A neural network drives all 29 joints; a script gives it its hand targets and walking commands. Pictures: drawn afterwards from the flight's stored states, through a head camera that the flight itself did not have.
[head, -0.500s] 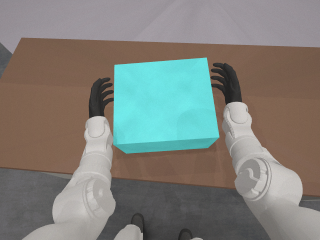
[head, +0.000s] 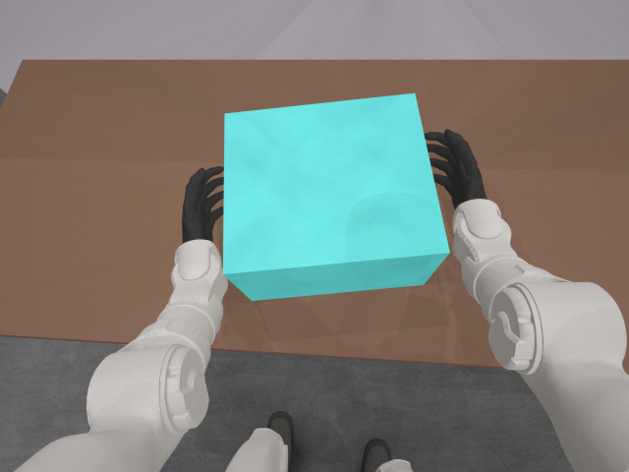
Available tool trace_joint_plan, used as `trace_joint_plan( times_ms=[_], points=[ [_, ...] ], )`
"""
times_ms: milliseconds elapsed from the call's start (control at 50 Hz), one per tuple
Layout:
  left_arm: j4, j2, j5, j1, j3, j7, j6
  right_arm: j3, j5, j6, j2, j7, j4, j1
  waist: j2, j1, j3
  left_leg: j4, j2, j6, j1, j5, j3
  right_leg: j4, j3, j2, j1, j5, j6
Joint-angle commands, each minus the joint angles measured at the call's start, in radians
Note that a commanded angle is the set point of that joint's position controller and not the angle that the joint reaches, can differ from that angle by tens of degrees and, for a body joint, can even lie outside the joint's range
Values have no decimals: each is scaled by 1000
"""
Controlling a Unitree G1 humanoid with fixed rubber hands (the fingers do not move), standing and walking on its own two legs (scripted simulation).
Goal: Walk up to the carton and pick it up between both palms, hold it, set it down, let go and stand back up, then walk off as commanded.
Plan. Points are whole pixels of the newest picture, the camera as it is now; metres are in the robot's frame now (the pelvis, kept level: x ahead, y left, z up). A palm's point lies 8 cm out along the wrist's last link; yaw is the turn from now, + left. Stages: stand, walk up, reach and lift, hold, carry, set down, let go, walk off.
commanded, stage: set down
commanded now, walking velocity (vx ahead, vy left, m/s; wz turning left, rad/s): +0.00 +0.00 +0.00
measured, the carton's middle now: (328, 203) +0.45 +0.06 -0.06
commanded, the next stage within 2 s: none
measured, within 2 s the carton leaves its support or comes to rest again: neither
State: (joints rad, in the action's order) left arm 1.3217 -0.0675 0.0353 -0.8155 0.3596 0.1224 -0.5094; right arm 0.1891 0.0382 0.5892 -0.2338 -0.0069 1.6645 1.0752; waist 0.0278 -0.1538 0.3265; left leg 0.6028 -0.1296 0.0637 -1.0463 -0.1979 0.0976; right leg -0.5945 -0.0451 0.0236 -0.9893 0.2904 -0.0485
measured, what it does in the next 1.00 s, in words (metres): shifts its weight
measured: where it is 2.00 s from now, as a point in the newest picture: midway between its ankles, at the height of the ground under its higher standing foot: outside the picture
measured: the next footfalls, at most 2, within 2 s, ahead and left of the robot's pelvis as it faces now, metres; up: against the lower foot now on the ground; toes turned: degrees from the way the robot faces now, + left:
none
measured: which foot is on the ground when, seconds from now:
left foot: down 0.00-1.00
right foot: down 0.00-1.00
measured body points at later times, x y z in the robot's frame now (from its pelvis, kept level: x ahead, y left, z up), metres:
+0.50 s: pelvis -0.04 +0.01 -0.01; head +0.10 -0.01 +0.42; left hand +0.38 +0.28 +0.04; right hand +0.49 -0.15 +0.05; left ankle -0.01 +0.16 -0.70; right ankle -0.04 -0.09 -0.70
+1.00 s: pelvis -0.05 +0.03 +0.00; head +0.07 +0.02 +0.44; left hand +0.40 +0.28 +0.11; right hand +0.50 -0.15 +0.13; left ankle -0.01 +0.16 -0.70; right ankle -0.04 -0.09 -0.70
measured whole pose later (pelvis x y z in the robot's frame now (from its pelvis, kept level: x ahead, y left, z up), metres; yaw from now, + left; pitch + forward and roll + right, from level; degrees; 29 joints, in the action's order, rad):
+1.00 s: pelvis -0.05 +0.03 +0.00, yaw +0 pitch +31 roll -4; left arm 1.02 -0.21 -0.27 -1.00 -0.03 0.17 -0.01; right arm -0.15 -0.48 0.16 -0.57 0.21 1.47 1.24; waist -0.03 -0.23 0.32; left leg 0.64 -0.12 0.02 -0.99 -0.18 0.05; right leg -0.55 -0.07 0.02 -0.89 0.20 0.00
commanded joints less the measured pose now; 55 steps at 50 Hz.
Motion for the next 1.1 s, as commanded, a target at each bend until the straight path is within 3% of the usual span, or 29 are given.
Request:
trace_joint_plan(
  times_ms=[0,20,40,60,80,100,160,220,240,300,360,380,400,420,440,480,520,540,580,600,640,660,700,740,800,940,1020,1040,1080],
  points=[
    [82,-141,-5,-234,9,-38,-88,-202,-48,80,-50,0,-172,301,230,-58,640,54,111,-87,-214,391,8,-244,96,-75,823,-1266,148],
    [65,-156,-12,-227,20,-48,-104,-217,-66,86,-98,-5,-173,301,200,-39,662,-9,91,-96,-176,450,-11,-264,103,-89,855,-1306,178],
    [-9,-154,-39,-284,-31,-47,-103,-202,-85,99,-128,-4,-139,323,93,-9,699,-19,52,-109,114,705,-50,-252,64,-68,540,-1066,205],
    [-60,-127,-72,-331,-61,-51,-96,-177,-104,97,-127,4,-101,371,33,0,795,74,18,-70,549,932,-73,-118,1,-20,130,-726,171],
    [-95,-131,-94,-340,-61,-41,-84,-149,-138,73,-137,14,-69,343,-26,-21,845,177,10,-17,892,958,-69,30,-23,-4,-216,-433,104],
    [-130,-123,-104,-373,-76,-29,-71,-158,-152,46,-125,26,-86,370,-26,-38,883,191,28,22,923,808,-52,94,-37,9,-196,-311,59],
    [-96,-194,-130,-389,-113,-29,-68,-238,-184,1,-173,41,-257,424,164,-55,793,141,116,-8,306,393,42,-80,0,33,440,-525,99],
    [18,-216,-135,-268,-98,-62,-25,-287,-217,-1,-228,21,-217,412,195,-36,766,90,104,-62,159,561,13,-221,26,-10,673,-955,176],
    [-20,-211,-135,-249,-109,-68,-13,-307,-224,-3,-228,20,-175,393,138,-44,787,95,84,-70,328,756,-12,-198,15,-1,523,-886,184],
    [-72,-220,-198,-425,-152,-59,23,-286,-294,-41,-269,37,-142,466,131,-25,758,155,75,-22,535,663,-21,-66,-3,17,233,-599,134],
    [-57,-257,-207,-405,-166,-50,53,-337,-338,-78,-297,68,-224,513,193,-79,733,120,107,-12,330,483,18,-103,16,32,522,-660,133],
    [-65,-227,-241,-396,-227,-46,61,-330,-360,-90,-315,78,-202,490,197,-24,708,92,99,-22,325,494,8,-103,2,39,520,-665,135],
    [-73,-231,-242,-405,-234,-50,77,-353,-381,-111,-326,86,-179,504,159,-67,696,97,97,-6,311,467,5,-99,18,36,542,-645,126],
    [-40,-256,-254,-438,-259,-53,89,-369,-400,-136,-346,93,-118,483,153,-27,646,98,95,-22,344,466,-9,-98,10,37,475,-589,130],
    [-35,-310,-264,-430,-227,-55,105,-398,-417,-167,-326,102,-147,483,202,-74,624,90,108,-27,325,421,-1,-80,13,35,511,-554,133],
    [61,-301,-286,-455,-281,-60,136,-423,-448,-216,-331,117,-63,486,223,-46,507,59,107,-39,271,271,11,-52,28,29,510,-425,125],
    [6,-328,-343,-514,-325,-52,151,-448,-502,-243,-349,146,-129,531,181,-76,455,72,103,-38,240,174,-5,-63,48,11,476,-274,111],
    [31,-290,-373,-497,-390,-49,155,-435,-515,-256,-340,156,-79,503,135,-42,430,64,94,-34,248,148,-18,-59,44,15,414,-222,96],
    [1,-332,-423,-604,-409,-20,175,-427,-539,-298,-334,183,-90,529,110,-56,433,86,92,-35,279,74,-17,-47,54,20,296,-51,69],
    [-115,-338,-424,-670,-439,-6,202,-378,-542,-316,-398,194,-127,551,26,-27,478,57,91,-15,380,62,-33,-10,33,26,262,-29,58],
    [-111,-297,-414,-672,-475,10,255,-388,-564,-354,-412,217,-63,555,-45,-38,435,63,81,2,389,19,-42,-4,33,22,210,44,31],
    [59,-260,-406,-650,-483,1,289,-402,-547,-392,-375,225,69,526,-12,-38,301,71,79,-6,351,-52,-38,-8,36,17,170,103,27],
    [-105,-263,-423,-675,-493,8,313,-369,-539,-386,-422,228,-92,582,-14,-19,450,87,86,16,424,41,-49,-21,32,20,158,-8,30],
    [-315,-268,-427,-730,-505,27,334,-349,-556,-375,-489,234,-180,597,-109,-15,658,93,78,40,570,227,-64,-17,4,36,182,-155,27],
    [-171,-250,-371,-627,-451,33,367,-355,-535,-388,-456,229,-146,586,-59,-60,609,116,76,27,557,356,-45,-13,24,47,200,-192,29],
    [-509,-284,-265,-559,-309,69,511,-300,-515,-407,-617,207,-330,578,-29,-63,837,63,73,62,778,733,-53,67,-18,90,429,-525,53],
    [-483,-252,-253,-524,-292,51,593,-346,-505,-485,-597,215,-324,547,104,-33,630,-15,78,26,784,601,-66,115,-18,96,507,-455,62],
    [-428,-210,-262,-439,-308,33,601,-406,-532,-488,-555,209,-364,550,205,-59,547,-31,76,1,702,592,-55,100,-2,89,594,-504,65],
    [-430,-208,-278,-403,-308,17,588,-459,-552,-499,-508,216,-347,466,249,-45,487,-70,85,-12,672,574,-60,99,14,78,701,-587,80]
  ],
)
